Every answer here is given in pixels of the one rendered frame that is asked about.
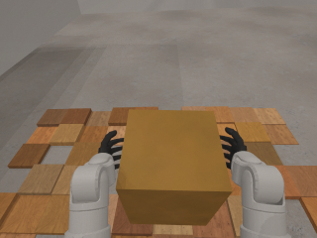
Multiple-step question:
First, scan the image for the carton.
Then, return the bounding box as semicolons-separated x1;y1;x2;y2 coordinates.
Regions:
115;109;233;226

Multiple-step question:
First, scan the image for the robot left forearm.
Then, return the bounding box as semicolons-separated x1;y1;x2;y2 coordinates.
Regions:
64;153;116;238

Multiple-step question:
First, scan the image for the robot right forearm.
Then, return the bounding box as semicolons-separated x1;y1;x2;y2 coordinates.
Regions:
231;151;292;238

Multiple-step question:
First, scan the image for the robot left hand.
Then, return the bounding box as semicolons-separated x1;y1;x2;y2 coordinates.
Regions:
98;130;124;170

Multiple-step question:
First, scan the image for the robot right hand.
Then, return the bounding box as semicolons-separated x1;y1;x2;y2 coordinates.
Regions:
219;127;247;169

